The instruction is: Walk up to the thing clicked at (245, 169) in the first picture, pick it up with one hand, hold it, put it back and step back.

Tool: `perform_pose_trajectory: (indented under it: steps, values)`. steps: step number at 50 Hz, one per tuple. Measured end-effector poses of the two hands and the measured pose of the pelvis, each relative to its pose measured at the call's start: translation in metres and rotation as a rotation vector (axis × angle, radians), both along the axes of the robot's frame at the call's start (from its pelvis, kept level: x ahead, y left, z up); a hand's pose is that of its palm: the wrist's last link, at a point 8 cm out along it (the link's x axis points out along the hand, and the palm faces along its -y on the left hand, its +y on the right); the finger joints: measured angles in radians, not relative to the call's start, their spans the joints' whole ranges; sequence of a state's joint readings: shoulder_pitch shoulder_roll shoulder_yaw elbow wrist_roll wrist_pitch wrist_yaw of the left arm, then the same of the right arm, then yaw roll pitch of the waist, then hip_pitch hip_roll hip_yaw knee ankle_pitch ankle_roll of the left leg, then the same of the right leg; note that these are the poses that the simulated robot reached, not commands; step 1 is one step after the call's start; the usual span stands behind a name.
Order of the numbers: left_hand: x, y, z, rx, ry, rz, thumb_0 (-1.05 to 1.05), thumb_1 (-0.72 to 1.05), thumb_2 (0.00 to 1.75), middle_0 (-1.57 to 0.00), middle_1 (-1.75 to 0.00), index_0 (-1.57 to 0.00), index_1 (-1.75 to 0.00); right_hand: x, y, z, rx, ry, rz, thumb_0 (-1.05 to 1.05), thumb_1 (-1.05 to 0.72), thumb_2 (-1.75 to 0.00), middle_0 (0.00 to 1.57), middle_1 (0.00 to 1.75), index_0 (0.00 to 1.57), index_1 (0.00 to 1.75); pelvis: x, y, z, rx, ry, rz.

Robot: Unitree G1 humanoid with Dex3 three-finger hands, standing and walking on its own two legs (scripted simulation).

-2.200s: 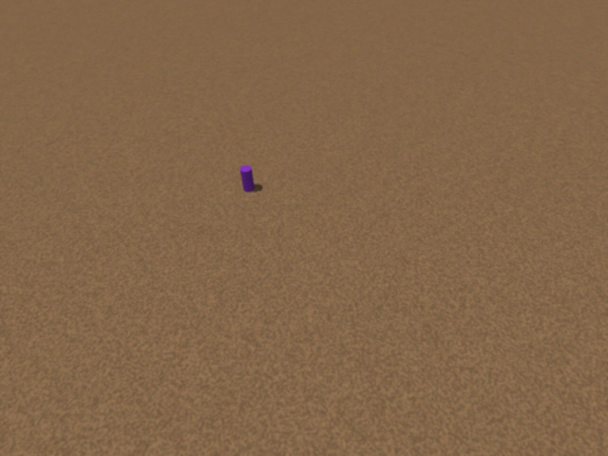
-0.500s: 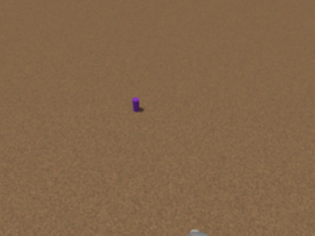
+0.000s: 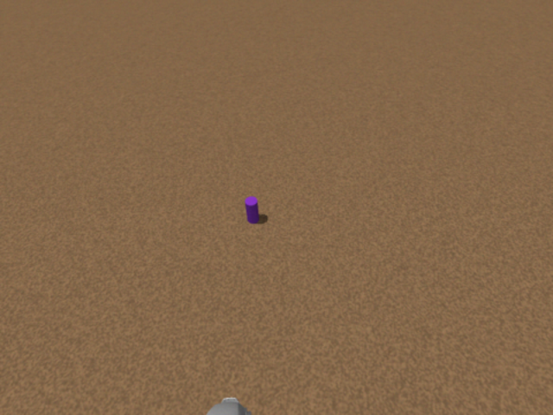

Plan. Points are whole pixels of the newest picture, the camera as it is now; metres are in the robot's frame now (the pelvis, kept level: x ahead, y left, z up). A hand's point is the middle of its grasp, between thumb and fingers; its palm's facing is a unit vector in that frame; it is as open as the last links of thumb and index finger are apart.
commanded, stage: walk up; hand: left
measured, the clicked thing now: (252, 210) +1.06 +0.18 -0.71
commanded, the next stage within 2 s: none
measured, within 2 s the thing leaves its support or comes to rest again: neither
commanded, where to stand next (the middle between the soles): +0.72 -0.03 m, yaw -1 degrees
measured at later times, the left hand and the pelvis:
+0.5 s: hand (157, 310) +0.33 +0.26 -0.14, palm faces -0.09 -0.92 -0.38, open 7.4 cm; pelvis +0.24 -0.02 -0.01, yaw -2 degrees
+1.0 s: hand (170, 268) +0.44 +0.27 -0.17, palm faces -0.01 -0.93 -0.36, open 7.4 cm; pelvis +0.43 -0.01 -0.02, yaw +1 degrees
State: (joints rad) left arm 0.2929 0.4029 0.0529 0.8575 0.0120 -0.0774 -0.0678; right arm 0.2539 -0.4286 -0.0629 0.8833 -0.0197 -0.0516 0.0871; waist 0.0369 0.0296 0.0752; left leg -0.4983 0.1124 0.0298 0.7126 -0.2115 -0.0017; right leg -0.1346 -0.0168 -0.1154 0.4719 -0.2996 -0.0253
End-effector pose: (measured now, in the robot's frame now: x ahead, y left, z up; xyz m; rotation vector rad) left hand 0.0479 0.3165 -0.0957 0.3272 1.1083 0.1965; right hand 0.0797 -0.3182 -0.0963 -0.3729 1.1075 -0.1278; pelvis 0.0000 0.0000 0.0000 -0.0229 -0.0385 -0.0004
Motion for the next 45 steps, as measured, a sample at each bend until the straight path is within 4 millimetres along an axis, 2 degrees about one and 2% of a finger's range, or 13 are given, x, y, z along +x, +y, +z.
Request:
perform_pose_trajectory:
  steps: [5,8,13,18,23,26,28,31,36,40,45]
  values:
    - [0.027,0.024,-0.028,-0.013,0.069,0.026,0.01,0.90,0.90,-0.21,-0.30,-0.21,-0.30,0.072,0.010,0.004,-0.055,-0.048,0.022,0.01,-0.91,-0.90,0.20,0.30,0.20,0.30,0.059,0.017,-0.016,-0.004,0.003,0.002]
    - [0.055,0.031,-0.039,-0.010,0.117,0.025,0.01,0.90,0.90,-0.20,-0.30,-0.21,-0.29,0.101,0.016,0.007,-0.073,-0.100,0.001,0.01,-0.91,-0.90,0.20,0.30,0.20,0.30,0.086,0.024,-0.020,0.014,-0.003,-0.008]
    - [0.119,0.028,-0.030,-0.022,0.098,-0.016,0.01,0.91,0.90,-0.20,-0.30,-0.21,-0.29,0.120,0.023,0.019,-0.059,-0.081,-0.047,0.01,-0.91,-0.90,0.20,0.30,0.20,0.30,0.129,0.022,-0.006,0.028,-0.007,-0.021]
    - [0.183,0.017,-0.016,-0.024,0.068,-0.056,0.01,0.91,0.90,-0.20,-0.30,-0.21,-0.29,0.133,0.015,0.015,-0.041,-0.018,-0.074,0.01,-0.90,-0.90,0.20,0.30,0.20,0.30,0.171,0.013,0.001,0.036,-0.005,-0.031]
    - [0.252,-0.002,-0.004,0.005,0.025,-0.087,0.01,0.91,0.90,-0.20,-0.30,-0.21,-0.29,0.154,-0.008,-0.004,-0.015,0.035,-0.111,0.01,-0.90,-0.90,0.20,0.30,0.20,0.30,0.217,-0.006,-0.005,0.049,-0.008,-0.034]
    - [0.292,-0.015,-0.004,0.042,-0.026,-0.089,0.01,0.91,0.90,-0.20,-0.30,-0.21,-0.29,0.177,-0.029,-0.026,-0.006,0.057,-0.122,0.01,-0.90,-0.90,0.20,0.30,0.20,0.30,0.249,-0.023,-0.019,0.046,-0.013,-0.031]
    - [0.311,-0.024,-0.003,0.059,-0.067,-0.078,0.01,0.91,0.90,-0.20,-0.30,-0.21,-0.29,0.197,-0.037,-0.037,-0.004,0.074,-0.119,0.01,-0.90,-0.90,0.20,0.30,0.20,0.30,0.264,-0.032,-0.024,0.028,-0.020,-0.024]
    - [0.325,-0.035,0.005,0.057,-0.086,-0.056,0.01,0.91,0.90,-0.20,-0.30,-0.21,-0.29,0.234,-0.041,-0.038,0.010,0.074,-0.100,0.01,-0.91,-0.90,0.20,0.30,0.20,0.30,0.283,-0.037,-0.018,0.027,-0.022,-0.021]
    - [0.334,-0.042,0.014,0.051,-0.041,-0.027,0.01,0.90,0.90,-0.20,-0.30,-0.21,-0.30,0.295,-0.039,-0.023,0.035,0.028,-0.049,0.01,-0.91,-0.90,0.20,0.30,0.20,0.30,0.316,-0.041,-0.004,0.020,-0.009,-0.013]
    - [0.338,-0.037,0.010,0.043,-0.002,0.001,0.01,0.90,0.90,-0.21,-0.30,-0.21,-0.30,0.335,-0.035,-0.012,0.026,0.026,-0.009,0.01,-0.91,-0.90,0.20,0.30,0.20,0.30,0.344,-0.040,-0.001,0.013,0.000,-0.003]
    - [0.351,-0.020,-0.008,0.018,0.053,0.038,0.01,0.90,0.90,-0.21,-0.30,-0.21,-0.30,0.390,-0.026,-0.002,-0.011,0.010,0.023,0.01,-0.91,-0.90,0.20,0.30,0.20,0.30,0.386,-0.028,-0.006,-0.001,0.004,0.010]
